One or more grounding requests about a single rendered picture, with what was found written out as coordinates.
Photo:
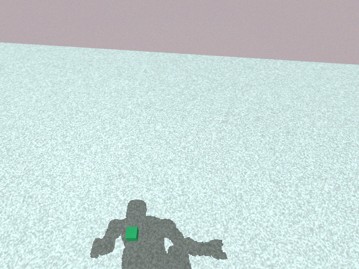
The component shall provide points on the cube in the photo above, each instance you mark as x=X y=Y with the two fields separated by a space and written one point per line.
x=132 y=233

